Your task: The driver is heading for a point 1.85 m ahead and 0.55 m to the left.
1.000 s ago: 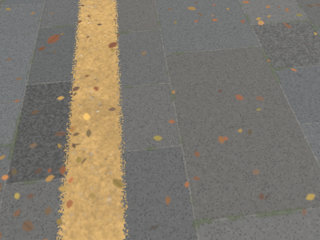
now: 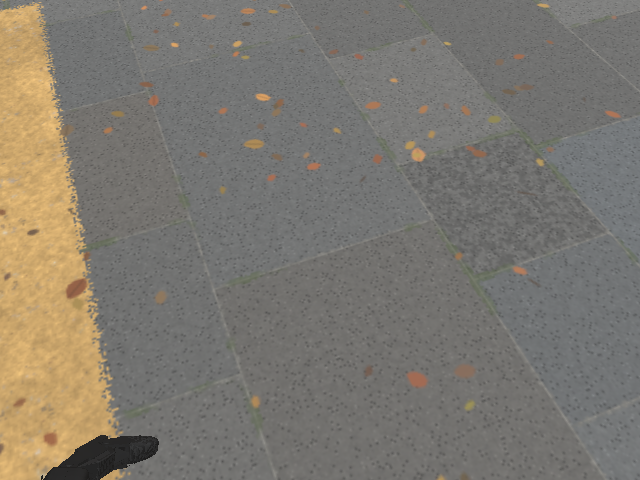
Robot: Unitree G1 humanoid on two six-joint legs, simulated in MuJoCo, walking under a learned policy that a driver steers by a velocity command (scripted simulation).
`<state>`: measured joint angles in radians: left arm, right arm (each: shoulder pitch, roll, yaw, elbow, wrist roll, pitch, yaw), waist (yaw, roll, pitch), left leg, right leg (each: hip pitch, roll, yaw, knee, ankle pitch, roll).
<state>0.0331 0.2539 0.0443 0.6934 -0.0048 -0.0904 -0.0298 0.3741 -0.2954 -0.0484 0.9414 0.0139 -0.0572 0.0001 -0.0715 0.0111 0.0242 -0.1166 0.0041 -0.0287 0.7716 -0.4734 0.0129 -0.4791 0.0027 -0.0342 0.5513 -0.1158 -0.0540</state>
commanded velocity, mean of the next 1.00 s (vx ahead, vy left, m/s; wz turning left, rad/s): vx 0.50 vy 0.00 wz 0.38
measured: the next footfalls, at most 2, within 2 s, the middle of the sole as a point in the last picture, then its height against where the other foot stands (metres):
left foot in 0.50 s outside the picture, level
right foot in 0.98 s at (286, 349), level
